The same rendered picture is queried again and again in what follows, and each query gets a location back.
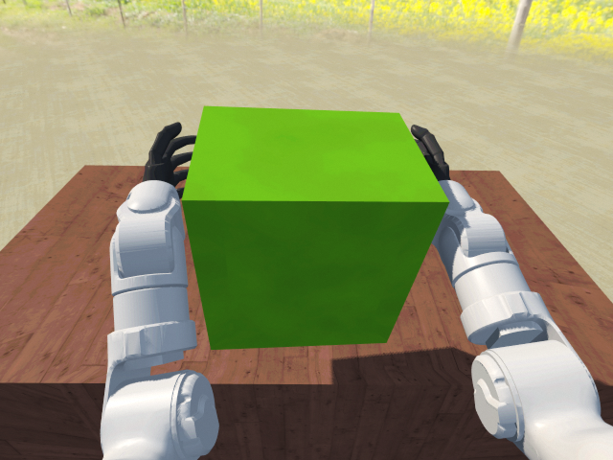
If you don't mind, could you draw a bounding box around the pedestal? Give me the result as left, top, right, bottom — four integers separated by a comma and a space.
0, 165, 613, 460

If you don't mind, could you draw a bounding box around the robot left forearm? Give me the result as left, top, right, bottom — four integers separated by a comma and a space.
101, 180, 197, 453

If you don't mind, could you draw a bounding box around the left robot hand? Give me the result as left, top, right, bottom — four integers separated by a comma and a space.
142, 122, 196, 199

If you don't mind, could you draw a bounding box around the robot right upper arm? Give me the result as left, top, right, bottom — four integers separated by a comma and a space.
471, 340, 613, 460

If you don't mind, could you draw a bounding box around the robot right forearm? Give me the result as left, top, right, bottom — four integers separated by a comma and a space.
431, 180, 601, 414

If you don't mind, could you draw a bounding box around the right robot hand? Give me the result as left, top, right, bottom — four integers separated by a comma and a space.
411, 125, 451, 181

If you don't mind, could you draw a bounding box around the robot left upper arm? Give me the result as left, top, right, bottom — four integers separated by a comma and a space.
102, 370, 219, 460

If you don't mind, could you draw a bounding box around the carton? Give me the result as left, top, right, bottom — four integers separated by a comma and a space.
182, 106, 449, 350

